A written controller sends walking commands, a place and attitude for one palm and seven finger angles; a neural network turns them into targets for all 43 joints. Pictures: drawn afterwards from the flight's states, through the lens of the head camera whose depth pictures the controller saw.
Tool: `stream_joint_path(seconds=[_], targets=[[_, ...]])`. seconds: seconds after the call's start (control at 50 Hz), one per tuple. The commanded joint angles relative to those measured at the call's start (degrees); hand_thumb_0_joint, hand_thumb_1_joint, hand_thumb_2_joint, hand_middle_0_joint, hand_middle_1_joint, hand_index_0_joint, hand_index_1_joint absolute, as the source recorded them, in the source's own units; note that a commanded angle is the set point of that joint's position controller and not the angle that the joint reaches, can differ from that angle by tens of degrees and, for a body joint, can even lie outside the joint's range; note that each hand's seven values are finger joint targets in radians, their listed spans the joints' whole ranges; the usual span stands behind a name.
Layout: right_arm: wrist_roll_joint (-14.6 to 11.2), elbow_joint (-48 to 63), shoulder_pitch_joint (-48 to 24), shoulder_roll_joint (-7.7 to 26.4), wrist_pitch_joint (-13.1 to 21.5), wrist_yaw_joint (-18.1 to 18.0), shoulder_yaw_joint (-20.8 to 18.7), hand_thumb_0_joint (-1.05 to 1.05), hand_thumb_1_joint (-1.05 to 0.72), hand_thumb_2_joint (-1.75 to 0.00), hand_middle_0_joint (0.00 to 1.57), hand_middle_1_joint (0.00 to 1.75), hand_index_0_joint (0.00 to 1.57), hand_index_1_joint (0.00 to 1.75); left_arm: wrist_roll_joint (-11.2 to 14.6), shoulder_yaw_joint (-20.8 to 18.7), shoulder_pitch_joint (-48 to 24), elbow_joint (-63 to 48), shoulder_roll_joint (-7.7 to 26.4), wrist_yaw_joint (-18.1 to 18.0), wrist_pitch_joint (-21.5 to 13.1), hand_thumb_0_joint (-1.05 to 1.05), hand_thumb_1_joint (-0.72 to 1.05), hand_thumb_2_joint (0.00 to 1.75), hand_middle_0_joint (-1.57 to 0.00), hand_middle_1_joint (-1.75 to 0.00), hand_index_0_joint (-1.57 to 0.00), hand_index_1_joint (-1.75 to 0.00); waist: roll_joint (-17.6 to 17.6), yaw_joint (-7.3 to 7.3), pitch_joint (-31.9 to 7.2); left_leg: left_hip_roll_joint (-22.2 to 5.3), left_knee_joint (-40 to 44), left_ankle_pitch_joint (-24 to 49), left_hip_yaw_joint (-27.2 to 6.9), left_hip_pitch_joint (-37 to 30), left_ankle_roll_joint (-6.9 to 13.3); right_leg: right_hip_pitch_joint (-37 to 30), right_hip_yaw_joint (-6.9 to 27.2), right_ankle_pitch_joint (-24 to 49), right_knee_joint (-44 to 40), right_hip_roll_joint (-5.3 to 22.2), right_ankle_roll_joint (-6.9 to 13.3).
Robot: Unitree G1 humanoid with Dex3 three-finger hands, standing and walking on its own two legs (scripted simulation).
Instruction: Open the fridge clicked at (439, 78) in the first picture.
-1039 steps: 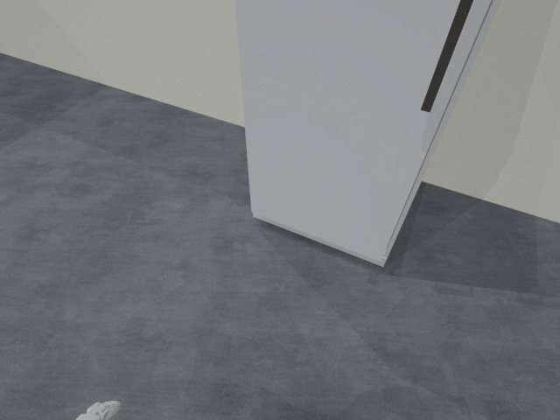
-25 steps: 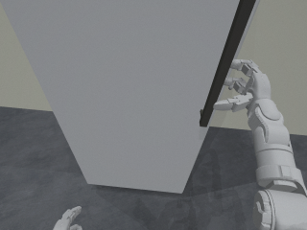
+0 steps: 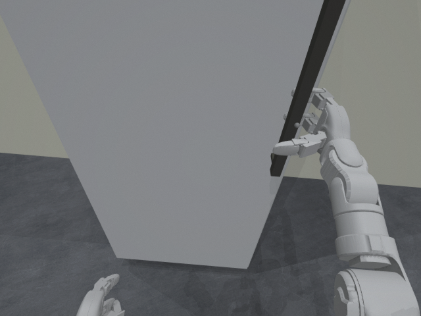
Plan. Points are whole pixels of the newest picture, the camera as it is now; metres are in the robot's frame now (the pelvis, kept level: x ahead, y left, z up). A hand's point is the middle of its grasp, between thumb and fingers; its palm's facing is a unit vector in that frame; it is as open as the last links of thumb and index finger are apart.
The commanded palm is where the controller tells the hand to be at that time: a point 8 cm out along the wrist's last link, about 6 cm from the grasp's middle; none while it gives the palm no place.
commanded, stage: slide the fingers in behind the handle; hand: right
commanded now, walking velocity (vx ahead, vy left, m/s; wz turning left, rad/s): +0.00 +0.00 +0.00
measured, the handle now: (297, 95) +0.47 -0.13 +0.23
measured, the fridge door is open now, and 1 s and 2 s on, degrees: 0 0 0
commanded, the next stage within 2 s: grip the handle and tug to test in 0.90 s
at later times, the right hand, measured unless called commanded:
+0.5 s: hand (287, 125) +0.41 -0.10 +0.20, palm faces +0.02 +1.00 +0.00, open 14.0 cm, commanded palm +0.38 -0.15 +0.20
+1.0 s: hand (291, 124) +0.40 -0.11 +0.20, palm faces +0.02 +1.00 +0.02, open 14.0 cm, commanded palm +0.38 -0.16 +0.20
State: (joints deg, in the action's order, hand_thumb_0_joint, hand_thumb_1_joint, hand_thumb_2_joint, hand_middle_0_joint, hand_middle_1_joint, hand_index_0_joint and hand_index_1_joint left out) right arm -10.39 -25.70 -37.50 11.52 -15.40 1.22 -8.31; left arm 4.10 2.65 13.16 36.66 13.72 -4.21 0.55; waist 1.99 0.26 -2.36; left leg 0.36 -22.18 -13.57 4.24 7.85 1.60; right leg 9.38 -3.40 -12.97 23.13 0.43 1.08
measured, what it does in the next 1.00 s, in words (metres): stands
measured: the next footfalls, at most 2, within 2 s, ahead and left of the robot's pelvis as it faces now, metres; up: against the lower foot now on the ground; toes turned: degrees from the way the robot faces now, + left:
none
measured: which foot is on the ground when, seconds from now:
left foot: down 0.00-1.00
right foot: down 0.00-1.00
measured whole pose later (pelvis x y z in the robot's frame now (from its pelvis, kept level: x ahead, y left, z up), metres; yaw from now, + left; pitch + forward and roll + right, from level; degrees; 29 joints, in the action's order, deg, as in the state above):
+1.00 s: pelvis -0.01 +0.01 +0.00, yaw +0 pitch -2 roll +0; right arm -9.8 -26.9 -38.0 10.7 -14.1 -0.6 -7.9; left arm 3.9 2.7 13.3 37.3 13.5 -4.2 0.9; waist 1.8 0.4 -2.1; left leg 1.0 -21.5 -12.9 4.3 7.1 2.2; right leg 8.6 -3.2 -12.2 22.3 1.0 0.6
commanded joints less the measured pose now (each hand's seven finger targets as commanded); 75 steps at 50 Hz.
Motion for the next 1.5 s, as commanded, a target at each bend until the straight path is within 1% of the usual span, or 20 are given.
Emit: stream_joint_path(seconds=[0.0, 0.08, 0.2, 0.28, 0.3, 0.34, 0.36, 0.48, 0.56, 0.76, 0.78, 0.8, 0.9, 0.98, 1.18, 1.2, 1.28, 1.34, 1.46, 1.48], targets=[[0.07, 13.69, -29.2, 8.0, 4.71, -1.52, -1.41, 0.0, 0.5, -0.3, 0.3, 1.2, 0.3, 1.2, -0.24, -2.68, -5.34, -7.65, 6.8, -0.22, -2.72, 0.0, 0.9, 0.9, -0.2, -0.3, -0.2, -0.3, -3.78, 0.61, -14.52, 0.45, 2.05, 17.9, -2.21, -0.93, 0.08, -8.43, 3.34, 16.77, -0.38, 0.22, 1.36], [0.7, 13.89, -31.12, 7.89, 4.13, -2.29, -1.18, 0.0, 0.5, -0.3, 0.3, 1.2, 0.3, 1.2, -0.39, -2.41, -5.71, -7.34, 6.38, -0.37, -2.59, 0.0, 0.9, 0.9, -0.2, -0.3, -0.2, -0.3, -1.73, 0.63, -15.26, 0.25, 2.28, 17.39, -2.54, -1.29, 0.15, -8.37, 3.17, 15.57, -0.79, -0.17, 1.33], [0.4, 10.2, -28.78, 9.19, 4.17, -2.72, -3.04, 0.0, 0.5, -0.3, 0.3, 1.2, 0.3, 1.2, -0.53, -2.45, -5.42, -7.31, 6.73, -0.43, -2.12, 0.0, 0.9, 0.9, -0.2, -0.3, -0.2, -0.3, -5.62, -0.06, -14.44, 0.1, 2.88, 17.35, -2.66, -3.26, -0.2, -6.37, 2.79, 14.26, -1.43, -0.22, 1.67], [0.24, 10.93, -29.31, 8.74, 4.75, -2.33, -2.71, 0.0, 0.5, -0.3, 0.3, 1.2, 0.3, 1.2, -0.53, -2.25, -5.57, -7.57, 6.4, -0.41, -2.34, 0.0, 0.9, 0.9, -0.2, -0.3, -0.2, -0.3, -4.73, 0.02, -14.39, -0.06, 2.88, 18.95, -3.07, -3.82, -0.35, -5.95, 2.28, 14.11, -1.45, -0.61, 1.86], [0.17, 10.14, -27.42, 10.34, 4.93, -2.29, -4.17, 0.0, 0.5, -0.3, 0.3, 1.2, 0.3, 1.2, -0.52, -2.55, -5.52, -7.62, 6.77, -0.46, -2.21, 0.0, 0.9, 0.9, -0.2, -0.3, -0.2, -0.3, -6.26, -0.37, -14.38, -0.15, 3.04, 18.98, -3.13, -4.44, -0.57, -5.67, 2.09, 14.01, -1.44, -0.42, 2.0], [0.41, 10.89, -29.84, 9.76, 5.0, -1.95, -2.96, 0.0, 0.5, -0.3, 0.3, 1.2, 0.3, 1.2, -0.32, -2.44, -5.63, -7.55, 6.54, -0.54, -2.26, 0.0, 0.9, 0.9, -0.2, -0.3, -0.2, -0.3, -4.39, 0.32, -13.86, -0.18, 3.25, 18.42, -3.4, -3.55, -0.57, -5.85, 1.93, 13.19, -1.44, -0.59, 2.02], [0.54, 11.92, -30.64, 7.4, 5.12, -1.67, -0.59, 0.0, 0.5, -0.3, 0.3, 1.2, 0.3, 1.2, -0.3, -2.32, -5.69, -7.79, 6.29, -0.45, -2.42, 0.0, 0.9, 0.9, -0.2, -0.3, -0.2, -0.3, -2.44, 0.57, -13.8, -0.18, 3.11, 17.95, -3.29, -2.92, -0.43, -6.21, 2.07, 13.06, -1.41, -0.63, 1.91], [-0.18, 12.56, -32.9, 6.88, 5.45, -1.66, -0.16, 0.0, 0.5, -0.3, 0.3, 1.2, 0.3, 1.2, -0.17, -2.54, -5.39, -7.09, 6.47, -0.47, -3.01, 0.0, 0.9, 0.9, -0.2, -0.3, -0.2, -0.3, -3.02, 1.25, -14.55, 0.11, 3.34, 17.04, -3.21, -1.99, -0.44, -7.16, 2.58, 12.46, -1.1, -0.7, 1.89], [-0.2, 10.25, -32.29, 8.24, 5.43, -2.22, -1.58, 0.0, 0.5, -0.3, 0.3, 1.2, 0.3, 1.2, -0.31, -2.43, -5.43, -6.68, 6.54, -0.56, -2.99, 0.0, 0.9, 0.9, -0.2, -0.3, -0.2, -0.3, -5.22, 0.88, -13.66, -0.01, 3.63, 15.66, -3.28, -2.39, -0.66, -5.66, 2.6, 10.96, -1.57, -0.81, 2.04], [0.03, 11.46, -29.62, 7.46, 5.84, -1.83, -1.45, 0.0, 0.5, -0.3, 0.3, 1.2, 0.3, 1.2, -0.33, -2.48, -5.84, -7.59, 6.35, -0.13, -3.02, 0.0, 0.9, 0.9, -0.2, -0.3, -0.2, -0.3, -3.53, 0.06, -15.21, -0.08, 2.84, 19.34, -3.24, -3.52, -0.42, -6.63, 2.27, 13.98, -1.15, -0.88, 1.99], [0.11, 11.08, -29.27, 8.34, 5.65, -1.9, -2.11, 0.0, 0.5, -0.3, 0.3, 1.2, 0.3, 1.2, -0.29, -2.41, -5.81, -7.39, 6.4, -0.18, -2.81, 0.0, 0.9, 0.9, -0.2, -0.3, -0.2, -0.3, -3.95, -0.03, -14.93, -0.05, 2.95, 18.7, -3.14, -3.58, -0.4, -6.29, 2.27, 13.43, -1.31, -0.79, 1.87], [-0.05, 10.82, -28.96, 7.04, 5.68, -1.79, -0.88, 0.0, 0.5, -0.3, 0.3, 1.2, 0.3, 1.2, -0.33, -2.51, -5.85, -7.49, 6.61, -0.19, -2.76, 0.0, 0.9, 0.9, -0.2, -0.3, -0.2, -0.3, -5.2, 0.35, -13.74, -0.01, 3.32, 17.85, -2.98, -2.95, -0.57, -6.36, 2.33, 13.13, -1.44, -0.58, 2.03], [0.24, 12.29, -28.47, 9.64, 5.58, -2.11, -3.06, 0.0, 0.5, -0.3, 0.3, 1.2, 0.3, 1.2, -0.33, -2.58, -6.19, -7.61, 6.65, -0.25, -2.56, 0.0, 0.9, 0.9, -0.2, -0.3, -0.2, -0.3, -4.59, -0.33, -14.45, -0.05, 3.06, 17.99, -3.02, -3.63, -0.37, -6.52, 2.36, 13.86, -1.42, -0.43, 1.92], [0.51, 14.09, -30.46, 5.28, 5.43, -1.99, 0.83, 0.0, 0.5, -0.3, 0.3, 1.2, 0.3, 1.2, -0.28, -2.45, -5.99, -7.62, 6.12, -0.11, -2.8, 0.0, 0.9, 0.9, -0.2, -0.3, -0.2, -0.3, -2.5, 0.8, -14.32, 0.25, 2.84, 17.67, -2.6, -1.81, -0.05, -8.09, 2.78, 14.46, -1.25, -0.42, 1.67], [0.28, 12.68, -30.67, 4.36, 4.21, -2.93, 0.98, 0.0, 0.03, -0.5, 0.35, 1.27, 0.35, 1.27, -0.48, -2.36, -5.86, -6.94, 6.24, -0.27, -2.88, 0.0, 0.9, 0.9, -0.2, -0.3, -0.2, -0.3, -3.64, 0.71, -13.98, 0.5, 3.02, 15.96, -2.22, -0.91, 0.1, -8.25, 3.39, 14.26, -1.5, -0.29, 1.37], [0.2, 11.59, -29.15, 6.43, 4.24, -3.31, -0.89, 0.0, -0.01, -0.52, 0.35, 1.27, 0.35, 1.27, -0.53, -2.54, -5.71, -6.8, 6.63, -0.24, -2.67, 0.0, 0.9, 0.9, -0.2, -0.3, -0.2, -0.3, -4.74, 0.18, -13.74, 0.52, 3.31, 15.11, -2.18, -1.5, 0.06, -7.75, 3.45, 13.91, -1.74, -0.09, 1.37], [0.75, 10.91, -31.83, 4.8, 4.04, -3.6, 0.79, 0.0, -0.2, -0.6, 0.38, 1.3, 0.38, 1.3, -0.55, -2.3, -5.63, -6.61, 6.27, -0.45, -2.57, 0.0, 0.9, 0.9, -0.2, -0.3, -0.2, -0.3, -3.69, 0.93, -12.66, 0.43, 3.27, 14.64, -2.23, -0.46, 0.09, -7.47, 3.41, 13.37, -1.84, -0.15, 1.34], [0.84, 11.91, -32.79, 4.7, 4.83, -3.74, 0.84, 0.0, -0.34, -0.66, 0.39, 1.32, 0.39, 1.32, -0.69, -2.49, -5.36, -6.72, 6.14, -0.44, -2.8, 0.0, 0.9, 0.9, -0.2, -0.3, -0.2, -0.3, -2.88, 0.95, -14.82, 0.44, 2.98, 15.94, -2.33, -1.0, 0.18, -8.78, 3.41, 14.95, -1.4, -0.14, 1.4], [0.65, 8.71, -32.22, 8.87, 5.31, -3.64, -2.82, 0.0, -0.62, -0.78, 0.42, 1.36, 0.42, 1.36, -0.77, -2.33, -4.81, -6.21, 6.45, -0.8, -2.5, 0.0, 0.9, 0.9, -0.2, -0.3, -0.2, -0.3, -4.76, 0.51, -14.24, 0.32, 3.36, 16.15, -2.69, -2.38, -0.04, -6.73, 3.0, 13.88, -1.75, -0.21, 1.52], [0.88, 9.63, -32.95, 6.95, 5.53, -3.38, -0.84, 0.0, -0.67, -0.8, 0.43, 1.37, 0.43, 1.37, -0.8, -2.33, -4.66, -6.39, 6.35, -0.71, -2.59, 0.0, 0.9, 0.9, -0.2, -0.3, -0.2, -0.3, -4.25, 0.84, -14.8, 0.33, 3.01, 16.96, -2.59, -2.4, 0.01, -7.22, 3.04, 14.64, -1.69, -0.26, 1.52]])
